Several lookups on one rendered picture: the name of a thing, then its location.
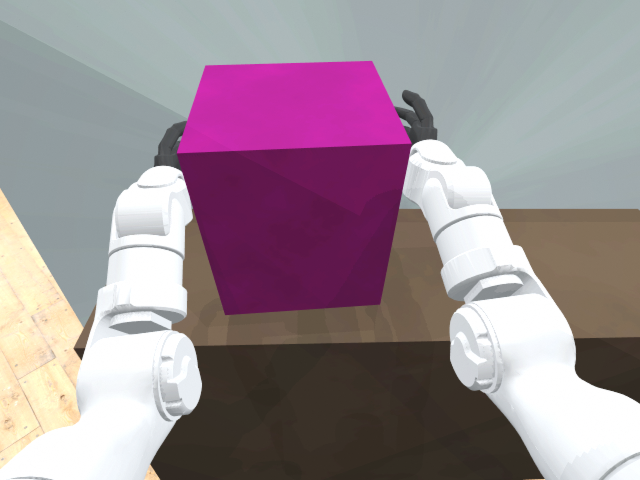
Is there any robot right hand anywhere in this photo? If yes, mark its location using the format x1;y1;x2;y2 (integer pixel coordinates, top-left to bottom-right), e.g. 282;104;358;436
394;90;437;147

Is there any left robot upper arm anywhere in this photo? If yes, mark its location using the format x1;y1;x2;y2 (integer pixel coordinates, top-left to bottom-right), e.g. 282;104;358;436
0;330;202;480

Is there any right robot upper arm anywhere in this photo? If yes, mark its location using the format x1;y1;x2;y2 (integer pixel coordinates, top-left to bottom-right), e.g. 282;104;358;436
450;293;640;480

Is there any robot right forearm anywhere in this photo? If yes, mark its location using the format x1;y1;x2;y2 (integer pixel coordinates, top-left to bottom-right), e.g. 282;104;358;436
403;140;576;363

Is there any carton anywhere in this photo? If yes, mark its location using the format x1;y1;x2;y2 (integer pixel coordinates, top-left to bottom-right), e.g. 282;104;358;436
177;61;412;315

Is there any pedestal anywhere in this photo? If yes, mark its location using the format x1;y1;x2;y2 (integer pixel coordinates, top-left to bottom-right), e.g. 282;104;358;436
73;209;640;480

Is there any robot left hand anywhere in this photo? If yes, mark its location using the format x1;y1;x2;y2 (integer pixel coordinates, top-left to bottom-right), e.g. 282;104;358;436
154;121;187;172

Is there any robot left forearm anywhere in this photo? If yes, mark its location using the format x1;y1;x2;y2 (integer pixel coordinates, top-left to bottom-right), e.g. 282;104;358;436
76;166;193;415

